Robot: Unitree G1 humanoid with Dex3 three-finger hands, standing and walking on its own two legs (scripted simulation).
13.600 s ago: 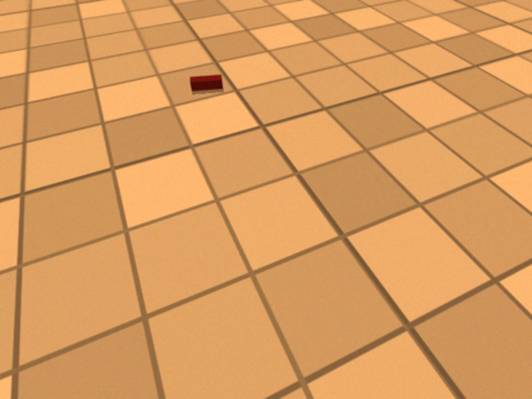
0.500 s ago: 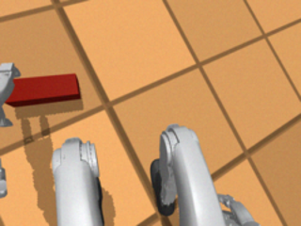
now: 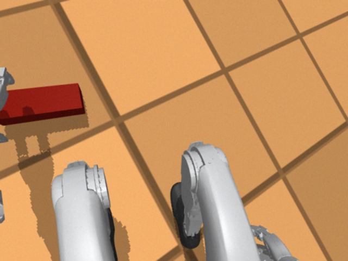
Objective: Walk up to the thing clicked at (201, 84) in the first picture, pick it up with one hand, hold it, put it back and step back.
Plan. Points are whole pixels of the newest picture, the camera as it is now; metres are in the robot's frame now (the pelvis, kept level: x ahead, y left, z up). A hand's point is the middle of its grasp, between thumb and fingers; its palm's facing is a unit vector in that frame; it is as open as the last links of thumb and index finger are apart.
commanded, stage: rise first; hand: left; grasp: from above
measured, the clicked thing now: (40, 104) +0.50 +0.29 -0.30
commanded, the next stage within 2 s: approach in 1.22 s
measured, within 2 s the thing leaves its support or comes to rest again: neither
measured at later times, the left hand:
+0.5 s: hand out of the picture +0.45 +0.33 -0.18, palm faces -0.45 -0.07 -0.89, open 14.2 cm
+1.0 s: hand (0, 110) +0.45 +0.33 -0.19, palm faces -0.46 -0.05 -0.89, open 14.1 cm
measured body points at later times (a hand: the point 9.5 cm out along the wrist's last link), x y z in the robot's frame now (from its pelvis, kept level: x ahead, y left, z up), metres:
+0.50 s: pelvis +0.00 +0.00 -0.01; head +0.24 +0.09 +0.36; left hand +0.47 +0.33 -0.13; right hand +0.05 -0.27 -0.10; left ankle +0.07 +0.13 -0.30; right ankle +0.10 -0.13 -0.30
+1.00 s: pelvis +0.00 +0.00 -0.01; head +0.25 +0.09 +0.36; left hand +0.47 +0.33 -0.13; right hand +0.04 -0.27 -0.10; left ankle +0.07 +0.13 -0.30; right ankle +0.10 -0.13 -0.30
